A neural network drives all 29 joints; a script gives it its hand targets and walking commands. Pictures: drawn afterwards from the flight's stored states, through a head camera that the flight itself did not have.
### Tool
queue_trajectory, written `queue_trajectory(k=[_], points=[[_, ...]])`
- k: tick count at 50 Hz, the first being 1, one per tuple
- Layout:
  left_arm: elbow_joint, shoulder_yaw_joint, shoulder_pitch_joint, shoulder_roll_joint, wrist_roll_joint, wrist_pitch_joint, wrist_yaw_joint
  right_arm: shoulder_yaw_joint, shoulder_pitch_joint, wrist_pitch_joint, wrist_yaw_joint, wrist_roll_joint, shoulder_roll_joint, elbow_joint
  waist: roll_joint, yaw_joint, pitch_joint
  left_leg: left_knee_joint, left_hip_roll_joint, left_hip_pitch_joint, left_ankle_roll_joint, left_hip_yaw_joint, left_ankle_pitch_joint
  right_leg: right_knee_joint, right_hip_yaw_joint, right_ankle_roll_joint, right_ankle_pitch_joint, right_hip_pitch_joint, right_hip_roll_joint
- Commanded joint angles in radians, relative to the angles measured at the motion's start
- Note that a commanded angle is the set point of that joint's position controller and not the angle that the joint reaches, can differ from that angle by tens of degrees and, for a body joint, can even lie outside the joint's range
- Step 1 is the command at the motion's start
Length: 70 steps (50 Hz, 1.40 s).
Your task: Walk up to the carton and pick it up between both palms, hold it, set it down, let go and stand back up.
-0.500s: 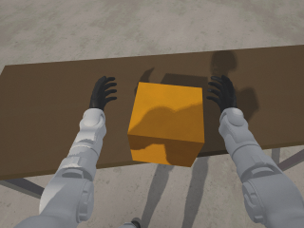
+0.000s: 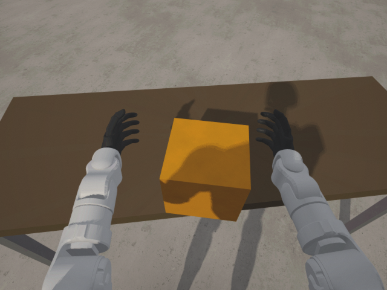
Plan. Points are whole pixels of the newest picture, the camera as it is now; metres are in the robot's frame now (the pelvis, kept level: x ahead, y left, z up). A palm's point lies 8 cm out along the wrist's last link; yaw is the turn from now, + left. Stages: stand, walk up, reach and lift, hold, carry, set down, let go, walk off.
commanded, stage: set down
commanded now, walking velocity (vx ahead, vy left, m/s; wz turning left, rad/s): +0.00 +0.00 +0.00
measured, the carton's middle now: (205, 170) +0.40 +0.00 -0.05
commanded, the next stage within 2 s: none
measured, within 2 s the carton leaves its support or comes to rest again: neither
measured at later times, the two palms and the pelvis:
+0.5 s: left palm (110, 200) +0.28 +0.21 +0.00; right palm (284, 202) +0.29 -0.16 +0.00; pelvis +0.00 +0.00 +0.00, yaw +1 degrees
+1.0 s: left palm (108, 244) +0.20 +0.21 -0.05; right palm (288, 249) +0.21 -0.17 -0.04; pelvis +0.00 +0.01 -0.01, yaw +0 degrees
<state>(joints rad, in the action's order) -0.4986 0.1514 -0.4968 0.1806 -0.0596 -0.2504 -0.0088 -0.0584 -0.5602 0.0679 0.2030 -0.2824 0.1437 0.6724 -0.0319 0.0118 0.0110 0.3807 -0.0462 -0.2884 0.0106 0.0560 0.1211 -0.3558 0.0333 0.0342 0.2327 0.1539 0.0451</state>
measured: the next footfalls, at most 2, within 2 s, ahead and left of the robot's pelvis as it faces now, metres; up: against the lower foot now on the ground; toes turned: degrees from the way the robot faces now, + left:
none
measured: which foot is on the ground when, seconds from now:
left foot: down 0.00-1.00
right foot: down 0.00-1.00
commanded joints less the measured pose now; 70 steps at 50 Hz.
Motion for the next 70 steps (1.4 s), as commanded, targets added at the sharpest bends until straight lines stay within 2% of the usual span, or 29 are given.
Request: queue_trajectory(k=[1, 6, 9, 12, 20, 26, 32, 38, 53, 57, 59, 66, 70], points=[[0.234, 0.009, -0.214, 0.062, 0.015, 0.086, 0.014, 0.045, -0.186, -0.098, -0.006, 0.046, 0.079, -0.253, 0.056, -0.002, -0.424, 0.054, 0.054, 0.444, 0.031, -0.013, -0.365, 0.049, -0.006, -0.086, -0.363, 0.069, 0.008], [0.360, -0.031, -0.188, 0.088, -0.035, 0.173, -0.013, 0.069, -0.153, -0.157, -0.025, 0.090, 0.074, -0.427, 0.060, -0.003, -0.490, 0.064, 0.053, 0.384, 0.024, -0.019, -0.313, 0.026, -0.026, -0.080, -0.339, 0.088, -0.010], [0.367, -0.054, -0.131, 0.097, -0.062, 0.232, -0.028, 0.060, -0.082, -0.171, -0.039, 0.093, 0.056, -0.459, 0.054, 0.002, -0.520, 0.064, 0.051, 0.346, 0.010, -0.025, -0.281, 0.009, -0.045, -0.079, -0.345, 0.084, -0.026], [0.305, -0.068, -0.061, 0.099, -0.071, 0.299, -0.030, 0.049, 0.000, -0.187, -0.052, 0.092, 0.039, -0.417, 0.044, 0.008, -0.510, 0.057, 0.051, 0.324, -0.002, -0.035, -0.257, 0.005, -0.062, -0.080, -0.332, 0.087, -0.040], [0.029, -0.105, 0.079, 0.087, -0.055, 0.526, -0.022, 0.055, 0.127, -0.311, -0.092, 0.109, 0.025, -0.171, 0.050, 0.002, -0.380, 0.058, 0.044, 0.323, -0.006, -0.065, -0.236, 0.042, -0.071, -0.051, -0.197, 0.167, -0.045], [0.023, -0.145, 0.147, 0.084, -0.067, 0.600, -0.038, 0.056, 0.174, -0.394, -0.112, 0.114, 0.026, -0.152, 0.058, -0.004, -0.337, 0.069, 0.033, 0.332, 0.007, -0.070, -0.226, 0.037, -0.060, -0.034, -0.138, 0.190, -0.037], [0.079, -0.174, 0.243, 0.078, -0.064, 0.631, -0.060, 0.054, 0.268, -0.457, -0.135, 0.115, 0.026, -0.154, 0.077, -0.005, -0.297, 0.075, 0.026, 0.346, 0.020, -0.067, -0.206, 0.027, -0.055, -0.018, -0.104, 0.204, -0.036], [0.080, -0.187, 0.343, 0.065, -0.050, 0.661, -0.074, 0.049, 0.372, -0.519, -0.154, 0.119, 0.015, -0.122, 0.080, -0.002, -0.244, 0.080, 0.027, 0.344, 0.023, -0.063, -0.174, 0.020, -0.056, -0.011, -0.073, 0.216, -0.040], [0.035, -0.188, 0.515, 0.044, -0.028, 0.731, -0.057, 0.035, 0.543, -0.672, -0.170, 0.128, 0.000, -0.057, 0.047, 0.009, -0.126, 0.092, 0.040, 0.324, 0.024, -0.047, -0.112, 0.005, -0.057, -0.010, -0.041, 0.220, -0.045], [0.034, -0.189, 0.478, 0.060, -0.036, 0.692, -0.064, 0.049, 0.521, -0.638, -0.173, 0.159, 0.006, -0.057, 0.032, 0.006, -0.088, 0.064, 0.032, 0.310, 0.010, -0.033, -0.008, 0.019, -0.064, -0.002, 0.061, 0.230, -0.058], [0.048, -0.193, 0.481, 0.067, -0.043, 0.663, -0.070, 0.053, 0.527, -0.609, -0.174, 0.169, 0.004, -0.071, 0.027, 0.008, -0.085, 0.054, 0.028, 0.313, 0.005, -0.028, 0.004, 0.023, -0.068, 0.000, 0.074, 0.223, -0.064], [0.049, -0.171, 0.557, 0.080, -0.019, 0.581, -0.058, 0.038, 0.597, -0.555, -0.178, 0.169, 0.018, -0.051, 0.047, 0.013, -0.094, 0.040, 0.035, 0.368, 0.015, -0.026, -0.123, 0.042, -0.068, -0.011, -0.075, 0.171, -0.066], [0.054, -0.156, 0.587, 0.084, -0.005, 0.533, -0.039, 0.033, 0.621, -0.527, -0.176, 0.173, 0.030, -0.056, 0.044, 0.015, -0.076, 0.027, 0.038, 0.397, 0.016, -0.025, -0.164, 0.068, -0.062, -0.015, -0.112, 0.167, -0.068]])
